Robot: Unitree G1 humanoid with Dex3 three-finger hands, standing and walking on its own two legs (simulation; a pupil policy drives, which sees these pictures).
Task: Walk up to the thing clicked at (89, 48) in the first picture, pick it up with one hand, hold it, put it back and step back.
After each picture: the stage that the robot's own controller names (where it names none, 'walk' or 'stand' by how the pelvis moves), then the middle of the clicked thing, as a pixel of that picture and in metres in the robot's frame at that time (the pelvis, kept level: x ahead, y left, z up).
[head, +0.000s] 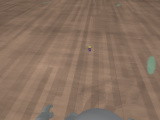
stand; (89, 48) +1.48 +0.04 -0.72
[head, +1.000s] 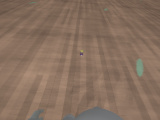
walk; (81, 52) +1.37 +0.12 -0.72
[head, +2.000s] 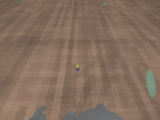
walk; (77, 67) +0.86 +0.18 -0.72
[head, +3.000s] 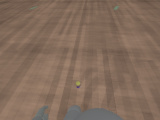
walk; (78, 84) +0.54 +0.18 -0.69
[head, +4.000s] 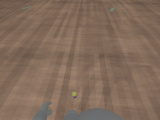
stand; (74, 95) +0.39 +0.18 -0.70
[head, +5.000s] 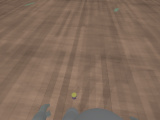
stand; (74, 95) +0.36 +0.18 -0.71
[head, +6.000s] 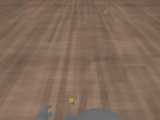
stand; (71, 101) +0.32 +0.21 -0.72
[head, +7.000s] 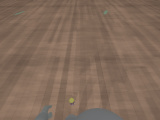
stand; (71, 101) +0.33 +0.21 -0.73
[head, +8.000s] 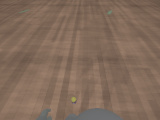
stand; (73, 100) +0.34 +0.19 -0.73
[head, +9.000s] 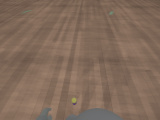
stand; (74, 101) +0.33 +0.18 -0.73
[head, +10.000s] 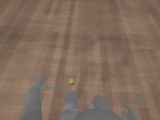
go down; (71, 81) +0.39 +0.18 -0.60
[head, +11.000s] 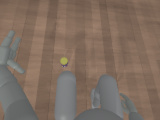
go down; (64, 62) +0.43 +0.22 -0.31
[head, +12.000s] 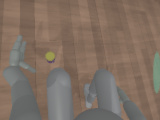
close in; (50, 57) +0.41 +0.25 -0.25
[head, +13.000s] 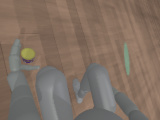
close; (28, 56) +0.41 +0.28 -0.22
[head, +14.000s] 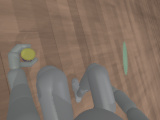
lift; (28, 56) +0.39 +0.27 -0.22
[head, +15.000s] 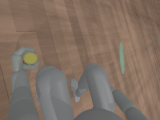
lift; (29, 59) +0.37 +0.26 -0.23
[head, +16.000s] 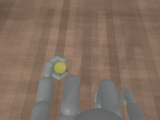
lift; (61, 69) +0.32 +0.21 -0.03
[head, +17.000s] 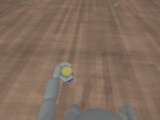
hold; (67, 75) +0.32 +0.17 +0.02
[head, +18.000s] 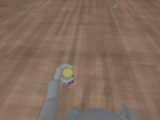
hold; (68, 76) +0.31 +0.17 +0.01
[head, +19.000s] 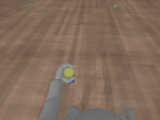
crouch; (69, 76) +0.32 +0.16 +0.01
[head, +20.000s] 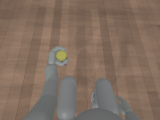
crouch; (62, 58) +0.42 +0.20 -0.08
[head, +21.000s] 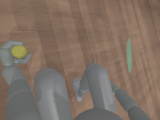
lower; (21, 54) +0.40 +0.30 -0.23
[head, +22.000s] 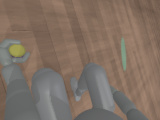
lower; (18, 53) +0.41 +0.30 -0.23
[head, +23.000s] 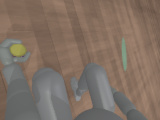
lower; (19, 52) +0.41 +0.30 -0.23
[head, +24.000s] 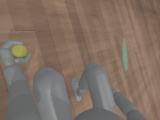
lower; (20, 53) +0.41 +0.30 -0.22
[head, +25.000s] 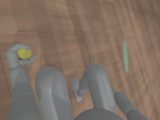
loosen; (25, 55) +0.40 +0.29 -0.22
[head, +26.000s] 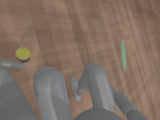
withdraw; (23, 55) +0.40 +0.28 -0.23
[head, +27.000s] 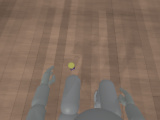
walk; (71, 66) +0.44 +0.20 -0.41
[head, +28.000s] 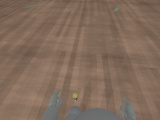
stand; (75, 96) +0.37 +0.16 -0.66
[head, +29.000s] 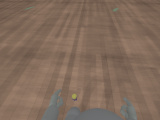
stand; (74, 97) +0.37 +0.18 -0.67
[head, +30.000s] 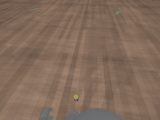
stand; (76, 97) +0.37 +0.17 -0.71
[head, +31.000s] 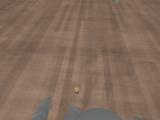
walk; (76, 90) +0.40 +0.15 -0.70
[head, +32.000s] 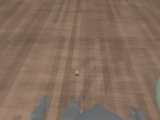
walk; (77, 73) +0.62 +0.18 -0.70
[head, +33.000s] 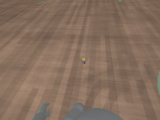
walk; (83, 61) +0.99 +0.20 -0.70
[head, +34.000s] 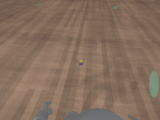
stand; (81, 62) +1.02 +0.19 -0.71
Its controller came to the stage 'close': yes
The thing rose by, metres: 0.71
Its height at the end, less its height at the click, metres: +0.00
